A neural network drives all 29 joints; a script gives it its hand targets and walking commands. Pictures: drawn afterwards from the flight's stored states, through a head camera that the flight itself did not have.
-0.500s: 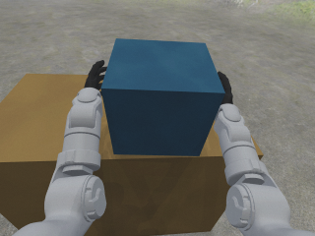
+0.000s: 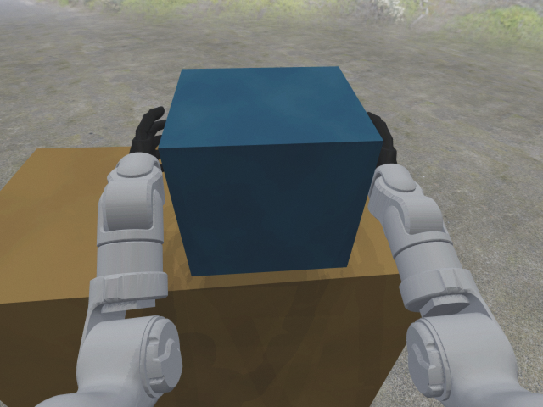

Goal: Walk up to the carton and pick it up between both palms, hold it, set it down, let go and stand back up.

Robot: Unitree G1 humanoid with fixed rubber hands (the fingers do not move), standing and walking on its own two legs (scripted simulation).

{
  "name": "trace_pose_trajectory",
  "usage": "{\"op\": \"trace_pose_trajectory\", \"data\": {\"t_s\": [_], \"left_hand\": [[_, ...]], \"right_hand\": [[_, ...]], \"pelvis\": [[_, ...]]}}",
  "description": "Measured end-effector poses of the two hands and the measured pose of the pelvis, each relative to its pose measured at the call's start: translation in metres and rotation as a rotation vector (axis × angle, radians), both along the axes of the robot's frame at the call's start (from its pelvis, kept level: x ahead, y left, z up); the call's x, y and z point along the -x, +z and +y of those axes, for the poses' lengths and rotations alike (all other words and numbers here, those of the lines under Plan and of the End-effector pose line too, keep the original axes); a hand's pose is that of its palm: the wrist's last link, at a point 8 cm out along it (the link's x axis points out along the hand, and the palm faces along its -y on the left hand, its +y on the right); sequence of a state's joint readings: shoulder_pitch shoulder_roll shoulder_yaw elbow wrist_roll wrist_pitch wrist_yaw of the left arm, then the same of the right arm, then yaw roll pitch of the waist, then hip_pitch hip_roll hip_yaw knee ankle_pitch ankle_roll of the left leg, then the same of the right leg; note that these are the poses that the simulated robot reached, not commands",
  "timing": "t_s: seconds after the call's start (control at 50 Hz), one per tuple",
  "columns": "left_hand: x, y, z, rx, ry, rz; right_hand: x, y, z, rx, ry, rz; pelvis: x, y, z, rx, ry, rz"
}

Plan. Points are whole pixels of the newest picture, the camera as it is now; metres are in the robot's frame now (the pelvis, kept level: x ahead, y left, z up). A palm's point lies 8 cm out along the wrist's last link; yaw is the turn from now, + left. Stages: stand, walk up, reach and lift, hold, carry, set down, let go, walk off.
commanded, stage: reach and lift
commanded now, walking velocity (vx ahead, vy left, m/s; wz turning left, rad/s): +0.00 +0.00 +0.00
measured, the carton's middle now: (265, 170) +0.40 -0.01 +0.21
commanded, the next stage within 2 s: hold in 0.76 s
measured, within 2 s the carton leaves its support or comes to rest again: neither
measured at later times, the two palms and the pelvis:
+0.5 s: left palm (133, 149) +0.37 +0.16 +0.26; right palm (380, 150) +0.37 -0.16 +0.26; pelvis +0.00 +0.00 +0.00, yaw +1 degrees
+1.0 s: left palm (120, 138) +0.37 +0.17 +0.28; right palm (376, 131) +0.37 -0.15 +0.28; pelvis -0.01 -0.01 +0.00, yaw +1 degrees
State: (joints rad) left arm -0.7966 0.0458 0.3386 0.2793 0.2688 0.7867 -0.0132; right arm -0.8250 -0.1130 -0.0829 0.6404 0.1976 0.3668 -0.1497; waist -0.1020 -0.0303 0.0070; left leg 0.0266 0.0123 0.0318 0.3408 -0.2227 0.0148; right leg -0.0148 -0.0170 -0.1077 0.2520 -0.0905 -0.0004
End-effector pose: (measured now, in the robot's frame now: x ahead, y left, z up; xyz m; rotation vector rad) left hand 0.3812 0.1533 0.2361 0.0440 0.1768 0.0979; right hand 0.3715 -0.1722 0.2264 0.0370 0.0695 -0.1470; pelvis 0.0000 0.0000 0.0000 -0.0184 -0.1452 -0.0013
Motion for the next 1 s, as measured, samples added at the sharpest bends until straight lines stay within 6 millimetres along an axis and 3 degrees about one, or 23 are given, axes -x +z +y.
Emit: {"op": "trace_pose_trajectory", "data": {"t_s": [0.22, 0.62, 1.0], "left_hand": [[0.008, 0.011, 0.018, 0.012, 0.026, -0.013], [0.011, 0.029, 0.006, -0.002, 0.015, -0.008], [0.015, 0.043, 0.019, 0.025, 0.046, -0.009]], "right_hand": [[-0.002, 0.017, 0.017, -0.018, 0.025, -0.009], [0.004, 0.033, 0.005, -0.024, 0.018, -0.002], [-0.002, 0.056, 0.018, -0.017, 0.047, 0.004]], "pelvis": [[0.003, 0.0, -0.001, 0.005, 0.022, 0.002], [0.004, -0.001, -0.002, 0.006, 0.007, 0.008], [0.006, -0.001, -0.01, 0.006, 0.022, 0.035]]}}
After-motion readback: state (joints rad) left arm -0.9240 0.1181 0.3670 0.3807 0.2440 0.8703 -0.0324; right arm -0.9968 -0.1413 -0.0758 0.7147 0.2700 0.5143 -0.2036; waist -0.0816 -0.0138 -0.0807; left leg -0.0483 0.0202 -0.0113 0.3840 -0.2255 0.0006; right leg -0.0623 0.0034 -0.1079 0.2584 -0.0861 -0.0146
